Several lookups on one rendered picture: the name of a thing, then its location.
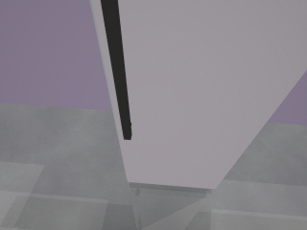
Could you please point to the handle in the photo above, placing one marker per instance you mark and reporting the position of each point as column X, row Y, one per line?
column 111, row 15

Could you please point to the fridge door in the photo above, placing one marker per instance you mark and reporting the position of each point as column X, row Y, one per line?
column 203, row 78

